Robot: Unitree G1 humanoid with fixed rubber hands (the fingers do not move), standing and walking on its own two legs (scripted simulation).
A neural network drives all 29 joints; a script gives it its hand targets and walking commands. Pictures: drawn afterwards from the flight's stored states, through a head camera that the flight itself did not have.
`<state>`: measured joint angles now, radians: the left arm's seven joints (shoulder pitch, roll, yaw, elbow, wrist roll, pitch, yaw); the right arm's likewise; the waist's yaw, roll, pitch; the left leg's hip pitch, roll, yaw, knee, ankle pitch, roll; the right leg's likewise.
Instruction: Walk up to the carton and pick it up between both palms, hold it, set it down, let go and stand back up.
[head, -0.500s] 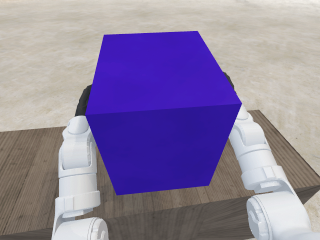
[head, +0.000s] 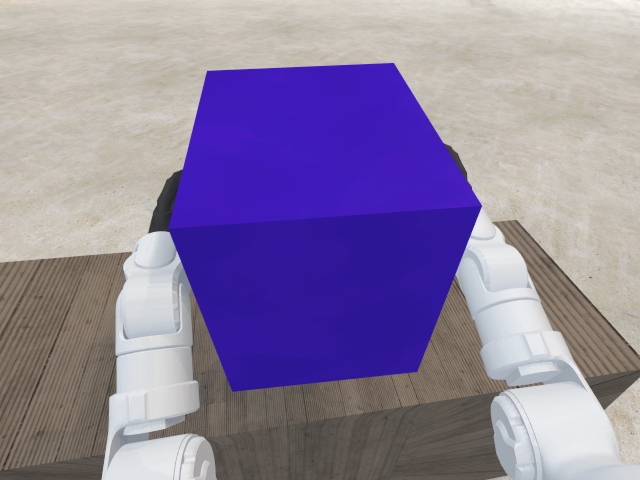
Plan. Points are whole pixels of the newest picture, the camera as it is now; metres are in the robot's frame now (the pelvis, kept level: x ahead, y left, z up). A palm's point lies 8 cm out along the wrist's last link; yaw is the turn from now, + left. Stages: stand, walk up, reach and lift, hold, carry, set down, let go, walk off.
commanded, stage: hold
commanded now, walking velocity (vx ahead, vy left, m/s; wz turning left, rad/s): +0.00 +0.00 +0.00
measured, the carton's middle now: (314, 224) +0.39 +0.01 +0.16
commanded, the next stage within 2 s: none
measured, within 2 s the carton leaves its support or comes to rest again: neither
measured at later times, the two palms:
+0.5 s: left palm (173, 234) +0.35 +0.17 +0.19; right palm (456, 207) +0.36 -0.17 +0.21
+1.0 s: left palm (170, 231) +0.35 +0.18 +0.19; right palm (454, 204) +0.36 -0.16 +0.21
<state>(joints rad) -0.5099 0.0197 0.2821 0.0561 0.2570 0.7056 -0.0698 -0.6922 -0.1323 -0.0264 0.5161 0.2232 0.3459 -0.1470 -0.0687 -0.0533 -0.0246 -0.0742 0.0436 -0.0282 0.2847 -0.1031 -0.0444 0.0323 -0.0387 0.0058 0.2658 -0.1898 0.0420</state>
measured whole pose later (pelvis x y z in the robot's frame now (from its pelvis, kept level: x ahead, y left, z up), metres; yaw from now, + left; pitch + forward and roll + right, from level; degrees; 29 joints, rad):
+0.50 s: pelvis +0.00 +0.00 +0.00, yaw +0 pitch -6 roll +0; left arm -0.53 0.02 0.28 0.07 0.26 0.70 -0.07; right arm -0.70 -0.13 -0.04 0.53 0.22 0.34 -0.14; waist -0.07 -0.05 -0.02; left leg -0.08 0.05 -0.03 0.29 -0.10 -0.05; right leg 0.03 -0.04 0.00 0.27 -0.19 0.04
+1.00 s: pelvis +0.00 +0.00 +0.00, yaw +0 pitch -6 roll +0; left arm -0.54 0.03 0.28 0.09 0.26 0.70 -0.07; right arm -0.71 -0.13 -0.04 0.54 0.21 0.34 -0.14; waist -0.07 -0.06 -0.02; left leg -0.08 0.04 -0.03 0.28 -0.10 -0.04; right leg 0.03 -0.04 0.01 0.27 -0.19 0.04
